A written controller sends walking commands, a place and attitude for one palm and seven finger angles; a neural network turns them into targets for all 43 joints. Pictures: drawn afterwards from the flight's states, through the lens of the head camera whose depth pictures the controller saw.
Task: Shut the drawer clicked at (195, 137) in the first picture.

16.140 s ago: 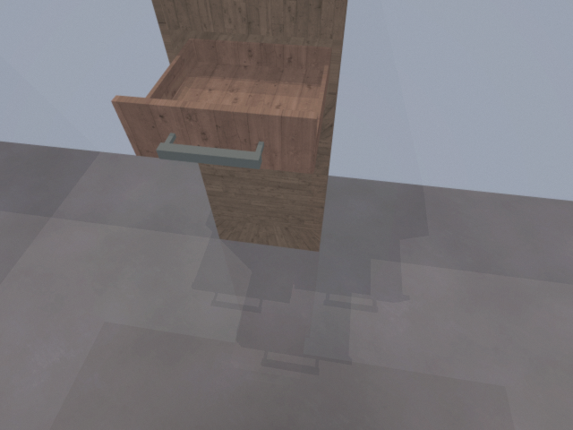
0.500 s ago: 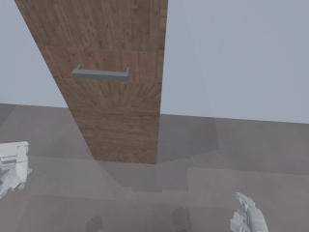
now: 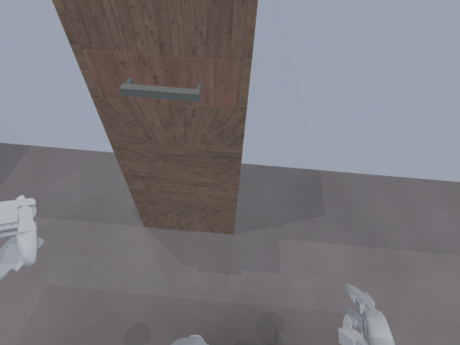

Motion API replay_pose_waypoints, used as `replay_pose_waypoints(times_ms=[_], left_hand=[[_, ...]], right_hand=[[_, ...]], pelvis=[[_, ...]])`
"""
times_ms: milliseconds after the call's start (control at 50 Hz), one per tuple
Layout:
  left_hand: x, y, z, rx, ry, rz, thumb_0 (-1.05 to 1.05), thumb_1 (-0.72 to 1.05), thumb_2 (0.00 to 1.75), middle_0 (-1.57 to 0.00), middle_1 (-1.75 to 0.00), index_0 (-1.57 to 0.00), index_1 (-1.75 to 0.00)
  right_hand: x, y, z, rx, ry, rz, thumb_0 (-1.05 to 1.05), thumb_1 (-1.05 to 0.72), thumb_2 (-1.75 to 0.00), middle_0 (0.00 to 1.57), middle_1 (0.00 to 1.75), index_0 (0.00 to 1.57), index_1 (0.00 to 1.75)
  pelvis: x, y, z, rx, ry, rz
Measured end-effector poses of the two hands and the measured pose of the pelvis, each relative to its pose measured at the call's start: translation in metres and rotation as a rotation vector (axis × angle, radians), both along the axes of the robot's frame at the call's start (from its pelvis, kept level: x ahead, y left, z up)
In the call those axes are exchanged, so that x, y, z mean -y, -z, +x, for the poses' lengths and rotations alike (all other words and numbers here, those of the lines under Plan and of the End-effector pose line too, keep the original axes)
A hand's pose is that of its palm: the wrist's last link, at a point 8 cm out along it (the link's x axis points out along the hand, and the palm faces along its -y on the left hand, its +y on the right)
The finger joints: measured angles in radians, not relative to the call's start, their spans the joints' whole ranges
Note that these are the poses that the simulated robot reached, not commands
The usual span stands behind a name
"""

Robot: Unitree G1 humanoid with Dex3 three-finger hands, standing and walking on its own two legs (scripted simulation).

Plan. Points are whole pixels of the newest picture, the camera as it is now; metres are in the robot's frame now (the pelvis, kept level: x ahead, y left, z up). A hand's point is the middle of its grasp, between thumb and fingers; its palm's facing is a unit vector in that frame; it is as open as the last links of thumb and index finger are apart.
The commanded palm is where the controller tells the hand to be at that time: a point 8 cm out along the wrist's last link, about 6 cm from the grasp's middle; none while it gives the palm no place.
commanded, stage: step back with the hand held close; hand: left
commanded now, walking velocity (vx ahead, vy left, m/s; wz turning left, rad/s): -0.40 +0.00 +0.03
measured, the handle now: (162, 88) +0.68 +0.21 +0.06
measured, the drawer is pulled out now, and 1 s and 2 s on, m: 0.00 0.00 0.00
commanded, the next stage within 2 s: stop stepping back and stand still in 0.52 s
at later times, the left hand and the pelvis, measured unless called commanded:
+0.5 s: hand (19, 286) +0.15 +0.22 +0.19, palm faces +0.27 -0.86 -0.43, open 3.3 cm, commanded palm +0.08 +0.27 +0.20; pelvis -0.06 +0.00 +0.02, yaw -3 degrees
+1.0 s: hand out of the picture +0.06 +0.23 +0.18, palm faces +0.33 -0.87 -0.37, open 3.3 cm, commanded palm +0.01 +0.28 +0.20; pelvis -0.12 +0.01 +0.00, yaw -1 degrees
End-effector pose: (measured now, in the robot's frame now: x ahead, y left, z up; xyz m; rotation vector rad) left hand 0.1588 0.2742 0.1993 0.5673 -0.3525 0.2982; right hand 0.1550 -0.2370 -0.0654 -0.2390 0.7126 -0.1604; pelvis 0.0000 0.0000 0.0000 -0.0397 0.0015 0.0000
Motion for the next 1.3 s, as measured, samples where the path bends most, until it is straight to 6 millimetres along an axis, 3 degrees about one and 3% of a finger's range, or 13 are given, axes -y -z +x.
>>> replay_pose_waypoints(times_ms=[180, 340, 420, 520, 580, 640, 760, 860, 1000, 1120, 1200, 1300], left_hand=[[-0.005, 0.000, -0.008, 0.024, 0.061, -0.009, 0.01, 0.89, 0.90, -1.41, -1.60, -1.41, -1.60], [-0.023, -0.011, -0.028, 0.009, 0.012, -0.001, 0.01, 0.89, 0.90, -1.41, -1.60, -1.41, -1.60], [-0.013, -0.009, -0.037, -0.001, 0.030, -0.067, 0.01, 0.89, 0.90, -1.41, -1.60, -1.41, -1.60], [0.013, -0.006, -0.050, -0.010, 0.133, -0.029, 0.01, 0.89, 0.90, -1.41, -1.60, -1.41, -1.60], [0.027, -0.011, -0.064, -0.018, 0.188, -0.010, 0.01, 0.89, 0.90, -1.41, -1.60, -1.41, -1.60], [0.030, -0.018, -0.087, -0.010, 0.196, 0.011, 0.01, 0.89, 0.90, -1.41, -1.60, -1.41, -1.60], [0.007, -0.004, -0.112, -0.014, 0.069, -0.050, 0.01, 0.89, 0.90, -1.41, -1.60, -1.41, -1.60], [-0.002, 0.010, -0.123, -0.064, -0.015, -0.115, 0.01, 0.89, 0.90, -1.41, -1.60, -1.41, -1.60], [-0.001, 0.005, -0.136, 0.019, 0.052, -0.104, 0.01, 0.89, 0.90, -1.41, -1.60, -1.41, -1.60], [-0.018, -0.005, -0.130, 0.012, 0.008, -0.077, 0.01, 0.89, 0.90, -1.41, -1.60, -1.41, -1.60], [-0.011, -0.015, -0.145, -0.049, 0.026, -0.018, 0.01, 0.89, 0.90, -1.41, -1.60, -1.41, -1.60], [-0.018, -0.009, -0.160, -0.067, -0.005, -0.053, 0.01, 0.89, 0.90, -1.41, -1.60, -1.41, -1.60]], right_hand=[[0.007, -0.004, -0.030, -0.054, 0.057, -0.039, 0.01, -0.91, -0.90, 0.20, 0.30, 0.20, 0.30], [-0.009, -0.016, -0.040, -0.047, 0.023, -0.039, 0.01, -0.91, -0.90, 0.20, 0.30, 0.20, 0.30], [-0.019, -0.021, -0.036, -0.024, -0.029, -0.020, 0.01, -0.91, -0.90, 0.20, 0.30, 0.20, 0.30], [-0.019, -0.017, -0.041, 0.023, -0.069, 0.019, 0.01, -0.90, -0.90, 0.20, 0.30, 0.20, 0.30], [-0.012, -0.014, -0.059, 0.035, -0.048, 0.040, 0.01, -0.90, -0.90, 0.20, 0.30, 0.21, 0.30], [0.000, -0.015, -0.086, 0.023, 0.007, 0.040, 0.01, -0.90, -0.90, 0.21, 0.30, 0.21, 0.30], [0.026, -0.010, -0.134, -0.012, 0.105, -0.026, 0.01, -0.90, -0.90, 0.20, 0.30, 0.20, 0.30], [0.031, -0.011, -0.162, -0.036, 0.117, -0.048, 0.01, -0.91, -0.90, 0.20, 0.30, 0.20, 0.30], [0.020, -0.003, -0.174, -0.029, 0.118, -0.065, 0.01, -0.91, -0.90, 0.20, 0.30, 0.20, 0.30], [-0.015, -0.007, -0.168, 0.013, 0.086, 0.011, 0.01, -0.91, -0.90, 0.20, 0.30, 0.20, 0.30], [-0.035, -0.010, -0.162, 0.036, 0.022, 0.077, 0.01, -0.91, -0.90, 0.20, 0.30, 0.20, 0.30], [-0.041, -0.002, -0.161, -0.026, 0.014, 0.071, 0.01, -0.90, -0.90, 0.21, 0.30, 0.20, 0.30]], pelvis=[[-0.008, -0.002, -0.013, -0.016, -0.012, -0.015], [-0.009, -0.015, -0.022, -0.063, -0.016, -0.053], [-0.005, -0.021, -0.033, -0.101, 0.014, -0.046], [0.007, -0.012, -0.070, -0.092, 0.051, -0.004], [0.011, -0.010, -0.092, -0.060, 0.038, -0.036], [0.015, -0.011, -0.099, -0.037, 0.044, -0.024], [0.009, -0.008, -0.103, 0.004, 0.034, -0.014], [0.007, -0.013, -0.119, 0.012, 0.014, -0.011], [-0.006, -0.002, -0.125, 0.052, 0.018, -0.036], [-0.011, -0.011, -0.136, 0.046, 0.025, -0.004], [-0.013, -0.016, -0.146, 0.023, 0.017, 0.011], [-0.022, -0.017, -0.140, 0.009, 0.024, 0.023]])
